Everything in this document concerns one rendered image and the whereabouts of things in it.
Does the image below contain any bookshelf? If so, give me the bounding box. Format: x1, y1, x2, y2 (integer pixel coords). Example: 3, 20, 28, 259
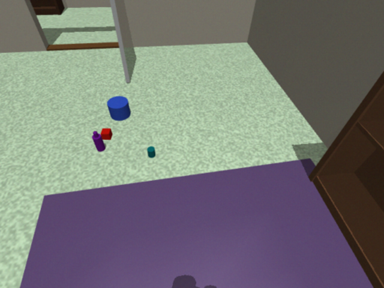
30, 0, 64, 15
308, 72, 384, 288

